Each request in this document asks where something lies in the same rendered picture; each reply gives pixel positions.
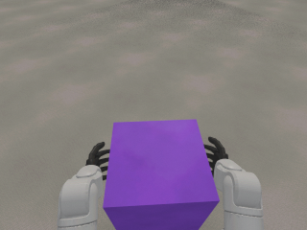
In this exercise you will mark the robot right forearm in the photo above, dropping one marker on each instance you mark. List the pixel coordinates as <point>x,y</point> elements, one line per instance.
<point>242,196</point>

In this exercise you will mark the carton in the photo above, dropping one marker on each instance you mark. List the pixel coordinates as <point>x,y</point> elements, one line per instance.
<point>158,176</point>

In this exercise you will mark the robot right hand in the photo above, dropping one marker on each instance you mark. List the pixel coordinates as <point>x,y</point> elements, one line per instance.
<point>219,152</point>

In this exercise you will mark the robot left forearm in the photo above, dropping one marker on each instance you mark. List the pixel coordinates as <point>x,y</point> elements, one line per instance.
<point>78,200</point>

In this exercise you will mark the robot left hand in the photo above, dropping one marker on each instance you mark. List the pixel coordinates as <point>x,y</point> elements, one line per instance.
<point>95,154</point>

